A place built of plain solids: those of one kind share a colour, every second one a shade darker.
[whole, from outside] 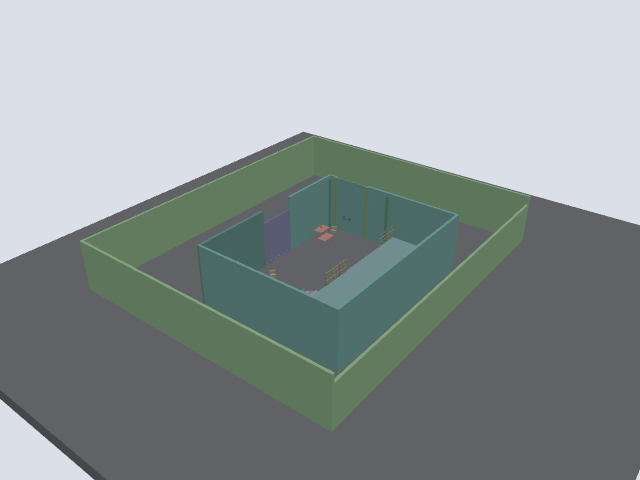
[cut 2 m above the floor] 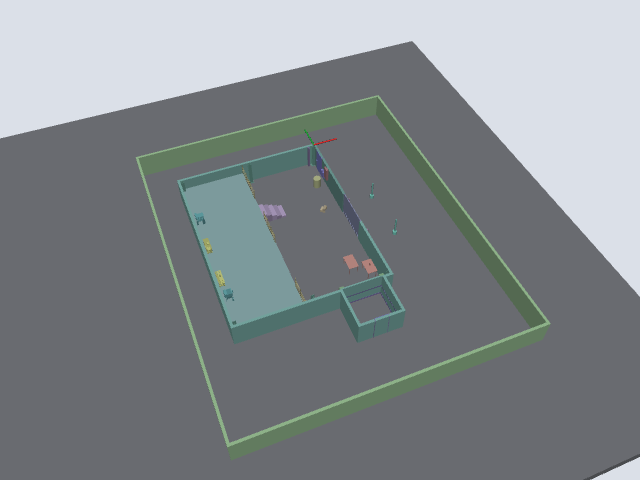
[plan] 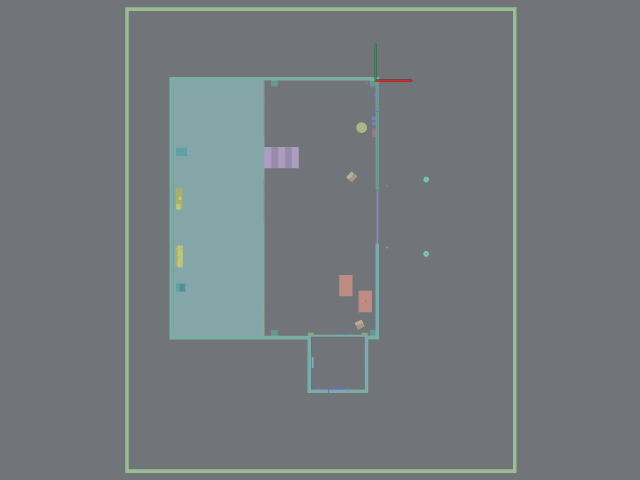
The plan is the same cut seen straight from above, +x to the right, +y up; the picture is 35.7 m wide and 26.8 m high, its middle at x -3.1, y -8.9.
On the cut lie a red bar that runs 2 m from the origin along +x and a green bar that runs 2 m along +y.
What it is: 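A works' assembly hall with a stage; one tall room on two levels; a low floor behind the doors and a raised floor 1.06 m over it, whose front bears 2 heads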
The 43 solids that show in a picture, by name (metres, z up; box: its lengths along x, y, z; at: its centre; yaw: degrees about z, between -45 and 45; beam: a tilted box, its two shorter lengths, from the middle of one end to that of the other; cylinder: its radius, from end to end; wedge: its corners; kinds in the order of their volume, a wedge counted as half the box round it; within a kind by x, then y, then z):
{
 "raised_floor_bank_1": {"box": [5.1, 14.25, 1.11], "at": [-8.75, -7.12, 0.51]},
 "yard_bound_1": {"box": [0.2, 26.0, 3.41], "at": [-13.88, -8.91, 1.66]},
 "yard_bound_2": {"box": [21.85, 0.2, 4.11], "at": [-3.06, -21.8, 2.01]},
 "yard_bound_3": {"box": [21.85, 0.2, 4.11], "at": [-3.06, 3.99, 2.01]},
 "yard_bound_4": {"box": [0.2, 26.0, 4.11], "at": [7.77, -8.91, 2.01]},
 "wall_1": {"box": [0.2, 14.65, 4.75], "at": [-11.4, -7.12, 2.33]},
 "wall_2": {"box": [7.9, 0.2, 4.75], "at": [-7.55, -14.35, 2.33]},
 "wall_3": {"box": [11.7, 0.2, 4.75], "at": [-5.65, 0.1, 2.33]},
 "wall_4": {"box": [0.2, 3.2, 2.45], "at": [-3.7, -15.85, 1.18]},
 "wall_5": {"box": [3.4, 0.2, 2.45], "at": [-2.1, -17.35, 1.18]},
 "wall_6": {"box": [3.0, 0.06, 2.45], "at": [-2.1, -14.28, 1.18]},
 "wall_7": {"box": [3.12, 0.06, 4.75], "at": [-2.1, -14.22, 2.33]},
 "wall_8": {"box": [0.2, 3.2, 2.45], "at": [-0.5, -15.85, 1.18]},
 "wall_9": {"box": [0.8, 0.2, 4.75], "at": [-0.2, -14.35, 2.33]},
 "wall_10": {"box": [0.2, 5.36, 4.75], "at": [0.1, -11.78, 2.33]},
 "wall_11": {"box": [0.2, 6.31, 4.75], "at": [0.1, -2.95, 2.33]},
 "door_landing_1": {"box": [0.4, 1.2, 0.93], "at": [-6.02, -4.3, 0.42]},
 "door_landing_2": {"box": [0.4, 1.2, 0.76], "at": [-5.64, -4.3, 0.33]},
 "door_landing_3": {"box": [0.4, 1.2, 0.58], "at": [-5.25, -4.3, 0.24]},
 "door_landing_4": {"box": [0.4, 1.2, 0.4], "at": [-4.87, -4.3, 0.15]},
 "door_landing_5": {"box": [0.4, 1.2, 0.23], "at": [-4.49, -4.3, 0.06]},
 "roller_shutter_1": {"box": [0.1, 2.85, 0.1], "at": [0.1, -7.6, 0.0]},
 "roller_shutter_2": {"box": [0.06, 2.86, 3.65], "at": [0.12, -7.6, 1.77]},
 "pier_1": {"box": [0.34, 0.17, 4.75], "at": [-3.6, -14.16, 2.33]},
 "pier_2": {"box": [0.34, 0.17, 4.75], "at": [-0.6, -14.16, 2.33]},
 "drum_1": {"cylinder": 0.3, "from": [-0.78, -2.62, 0.0], "to": [-0.78, -2.62, 0.87]},
 "steel_column_1": {"box": [0.26, 0.014, 4.55], "at": [-5.65, -14.23, 2.23]},
 "steel_column_2": {"box": [0.26, 0.014, 4.55], "at": [-5.65, -13.99, 2.23]},
 "steel_column_3": {"box": [0.26, 0.014, 4.55], "at": [-5.65, -0.26, 2.23]},
 "steel_column_4": {"box": [0.26, 0.014, 4.55], "at": [-0.14, -14.23, 2.23]},
 "steel_column_5": {"box": [0.012, 0.23, 4.55], "at": [-0.14, -14.11, 2.23]},
 "steel_column_6": {"box": [0.26, 0.014, 4.55], "at": [-0.14, -13.99, 2.23]},
 "steel_column_7": {"box": [0.26, 0.014, 4.55], "at": [-0.14, -0.26, 2.23]},
 "distribution_board_1": {"box": [0.18, 0.5, 1.1], "at": [-0.09, -2.92, 1.4]},
 "door_leaf_1": {"box": [0.044, 1.0, 2.15], "at": [0.0, -1.2, 1.02]},
 "downpipe_1": {"box": [0.14, 0.21, 3.05], "at": [-0.51, -0.11, 1.49]},
 "mess_table_1": {"box": [0.75, 1.2, 0.029], "at": [-1.66, -11.45, 0.73]},
 "mess_table_2": {"box": [0.75, 1.2, 0.029], "at": [-0.58, -12.33, 0.73]},
 "bench_short_1": {"box": [0.13, 1.2, 0.029], "at": [-11.12, -9.82, 1.5], "yaw": -0.2},
 "bench_short_2": {"box": [0.13, 1.2, 0.029], "at": [-10.98, -9.83, 1.5]},
 "bench_short_3": {"box": [0.4, 1.11, 0.07], "at": [-10.97, -6.56, 1.48]},
 "bench_short_4": {"box": [0.13, 1.2, 0.029], "at": [-10.83, -9.82, 1.5]},
 "chair_stack_1": {"box": [0.43, 0.41, 0.04], "at": [-10.74, -3.96, 1.87], "yaw": -0.7}
}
